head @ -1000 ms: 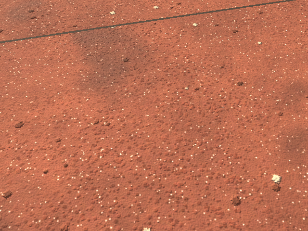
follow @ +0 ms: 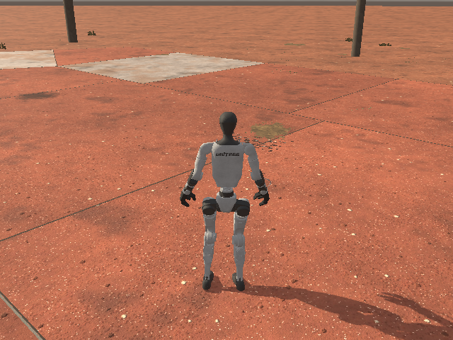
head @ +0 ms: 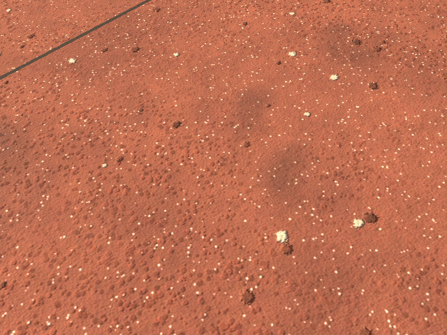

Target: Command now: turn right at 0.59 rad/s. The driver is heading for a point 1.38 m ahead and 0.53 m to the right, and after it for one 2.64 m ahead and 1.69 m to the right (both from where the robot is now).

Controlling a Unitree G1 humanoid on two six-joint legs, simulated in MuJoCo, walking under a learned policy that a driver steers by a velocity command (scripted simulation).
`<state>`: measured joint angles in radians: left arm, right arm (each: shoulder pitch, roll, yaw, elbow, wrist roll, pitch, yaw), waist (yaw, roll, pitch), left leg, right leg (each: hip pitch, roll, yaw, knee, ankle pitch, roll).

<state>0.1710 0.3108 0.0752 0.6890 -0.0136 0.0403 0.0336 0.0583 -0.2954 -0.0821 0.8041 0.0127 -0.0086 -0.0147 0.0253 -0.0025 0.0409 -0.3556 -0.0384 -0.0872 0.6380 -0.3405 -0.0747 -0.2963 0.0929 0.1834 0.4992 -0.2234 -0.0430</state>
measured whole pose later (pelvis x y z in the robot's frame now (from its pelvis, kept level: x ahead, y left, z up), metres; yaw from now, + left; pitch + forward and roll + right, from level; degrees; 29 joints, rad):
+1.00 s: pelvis +0.10 -0.05 -0.01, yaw -34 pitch +1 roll +1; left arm 0.33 0.31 0.06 0.69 -0.02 -0.01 0.01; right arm 0.14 -0.31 -0.07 0.74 0.00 -0.11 0.02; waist 0.03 -0.03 -0.02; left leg -0.30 -0.04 -0.02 0.50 -0.21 0.02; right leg -0.22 0.08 0.23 0.68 -0.45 -0.05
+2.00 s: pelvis +0.56 -0.25 -0.01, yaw -6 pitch +1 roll -1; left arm 0.23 0.31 0.05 0.75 -0.01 -0.10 -0.01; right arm 0.20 -0.31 -0.06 0.62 0.01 -0.04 0.04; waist 0.01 -0.01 0.09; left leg -0.40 -0.09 0.01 0.56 -0.17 0.10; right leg -0.38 -0.05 0.03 1.20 -0.40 0.01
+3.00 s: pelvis +1.15 -0.38 -0.01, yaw -29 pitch +1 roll +1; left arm 0.34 0.32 0.06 0.73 -0.03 -0.02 0.01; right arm 0.15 -0.27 -0.04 0.66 -0.01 -0.10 0.01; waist 0.03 -0.04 0.02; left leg -0.35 -0.03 0.01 0.51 -0.18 0.02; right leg -0.37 0.05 0.11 1.14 -0.43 -0.02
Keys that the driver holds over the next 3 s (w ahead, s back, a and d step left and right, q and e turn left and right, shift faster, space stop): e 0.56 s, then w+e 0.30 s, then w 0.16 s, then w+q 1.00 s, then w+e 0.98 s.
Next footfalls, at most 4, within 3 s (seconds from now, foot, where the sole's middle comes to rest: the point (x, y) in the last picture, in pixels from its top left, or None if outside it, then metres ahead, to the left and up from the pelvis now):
0.04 left None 0.06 0.13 -0.78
0.46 right None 0.01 -0.14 -0.78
0.96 left None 0.21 0.01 -0.78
1.38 right None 0.31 -0.35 -0.78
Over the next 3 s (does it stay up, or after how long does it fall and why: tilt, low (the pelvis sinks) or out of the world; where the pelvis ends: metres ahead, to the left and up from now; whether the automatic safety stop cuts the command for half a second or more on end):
stays up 1.15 -0.38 -0.01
